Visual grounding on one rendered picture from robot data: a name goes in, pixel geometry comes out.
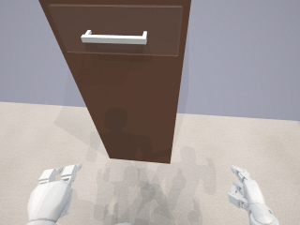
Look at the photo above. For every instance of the handle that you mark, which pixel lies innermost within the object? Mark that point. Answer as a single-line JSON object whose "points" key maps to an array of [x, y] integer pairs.
{"points": [[114, 39]]}

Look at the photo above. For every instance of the drawer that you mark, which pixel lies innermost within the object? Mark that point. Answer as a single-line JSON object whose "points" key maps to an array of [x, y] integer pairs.
{"points": [[161, 22]]}

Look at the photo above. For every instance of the robot left hand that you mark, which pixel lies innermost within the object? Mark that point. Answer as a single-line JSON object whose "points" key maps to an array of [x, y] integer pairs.
{"points": [[51, 199]]}

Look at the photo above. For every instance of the robot right hand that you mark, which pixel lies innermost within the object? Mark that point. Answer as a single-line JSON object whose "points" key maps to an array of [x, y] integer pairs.
{"points": [[249, 191]]}

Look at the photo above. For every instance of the cabinet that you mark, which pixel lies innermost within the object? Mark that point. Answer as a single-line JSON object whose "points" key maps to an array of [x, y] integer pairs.
{"points": [[132, 98]]}

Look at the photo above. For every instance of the right robot forearm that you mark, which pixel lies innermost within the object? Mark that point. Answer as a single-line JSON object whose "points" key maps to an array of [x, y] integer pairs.
{"points": [[261, 214]]}

